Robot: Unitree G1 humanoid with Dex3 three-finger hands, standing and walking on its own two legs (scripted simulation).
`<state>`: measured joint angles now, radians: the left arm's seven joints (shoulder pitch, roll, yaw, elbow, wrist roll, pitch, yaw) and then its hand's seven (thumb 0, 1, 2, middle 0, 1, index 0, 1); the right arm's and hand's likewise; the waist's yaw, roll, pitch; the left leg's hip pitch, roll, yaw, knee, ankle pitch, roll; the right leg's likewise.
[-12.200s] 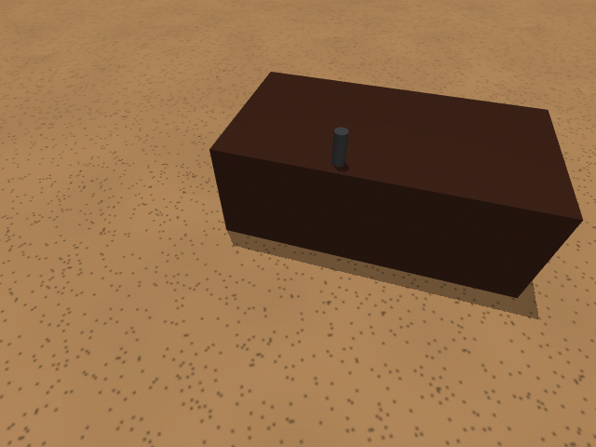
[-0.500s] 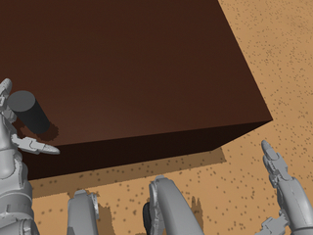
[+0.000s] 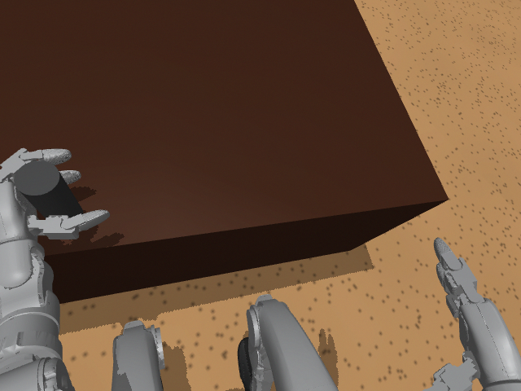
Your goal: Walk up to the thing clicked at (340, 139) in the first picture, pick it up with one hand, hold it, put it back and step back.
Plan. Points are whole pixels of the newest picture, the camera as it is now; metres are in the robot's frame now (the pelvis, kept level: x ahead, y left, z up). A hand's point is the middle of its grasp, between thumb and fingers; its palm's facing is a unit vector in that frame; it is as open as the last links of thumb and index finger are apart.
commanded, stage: close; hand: left
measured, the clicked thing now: (53, 199) +0.45 +0.21 -0.06
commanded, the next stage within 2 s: settle in 0.06 s
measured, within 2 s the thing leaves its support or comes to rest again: leaves its support in 0.44 s
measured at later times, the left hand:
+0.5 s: hand (54, 195) +0.44 +0.21 -0.04, palm faces +0.18 -0.98 -0.01, open 6.5 cm
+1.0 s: hand (39, 172) +0.46 +0.21 +0.01, palm faces +0.20 -0.98 -0.02, open 6.5 cm
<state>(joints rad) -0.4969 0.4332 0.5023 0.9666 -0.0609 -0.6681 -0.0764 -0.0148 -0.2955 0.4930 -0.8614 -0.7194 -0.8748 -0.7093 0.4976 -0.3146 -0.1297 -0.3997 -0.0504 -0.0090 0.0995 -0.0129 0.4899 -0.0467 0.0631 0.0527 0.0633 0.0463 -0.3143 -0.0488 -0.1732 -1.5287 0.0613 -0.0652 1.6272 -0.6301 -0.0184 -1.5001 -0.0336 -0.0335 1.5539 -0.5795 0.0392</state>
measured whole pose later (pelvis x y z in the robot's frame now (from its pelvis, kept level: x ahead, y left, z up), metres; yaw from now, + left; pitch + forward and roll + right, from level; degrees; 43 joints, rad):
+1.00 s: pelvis +0.01 +0.00 +0.04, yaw +0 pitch +27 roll -4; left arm -0.52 0.42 0.45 0.98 -0.06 -0.61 -0.04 0.00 0.00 1.17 -0.93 -1.14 -0.94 -1.12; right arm 0.49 -0.29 -0.08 -0.32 -0.05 0.03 0.08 -0.01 0.54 -0.05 0.06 0.05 0.06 0.05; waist -0.27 -0.04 -0.16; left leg -1.36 0.06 -0.05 1.48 -0.59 -0.01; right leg -1.34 -0.03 -0.02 1.41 -0.54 0.04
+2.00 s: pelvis +0.03 +0.00 +0.10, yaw +1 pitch +19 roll -2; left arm -0.29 0.24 0.28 0.64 -0.10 -0.46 -0.01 0.00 -0.01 1.17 -0.93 -1.13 -0.94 -1.12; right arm 0.48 -0.25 -0.08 -0.14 -0.03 0.10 0.02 -0.01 0.55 -0.04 0.06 0.05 0.06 0.05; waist -0.13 -0.02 -0.15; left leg -0.99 0.06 -0.01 1.20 -0.54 -0.02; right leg -0.99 -0.04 -0.01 1.16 -0.50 0.04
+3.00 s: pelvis +0.05 +0.00 +0.15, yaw +1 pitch +11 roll +0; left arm -0.10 0.16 0.14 0.33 -0.13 -0.29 0.04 0.00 -0.01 1.17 -0.93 -1.13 -0.94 -1.13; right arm 0.43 -0.22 -0.08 0.07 -0.01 0.09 -0.02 -0.01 0.55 -0.04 0.06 0.05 0.06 0.05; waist -0.04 -0.01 -0.10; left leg -0.67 0.04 0.02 0.95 -0.47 -0.02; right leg -0.69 -0.05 0.01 0.94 -0.44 0.04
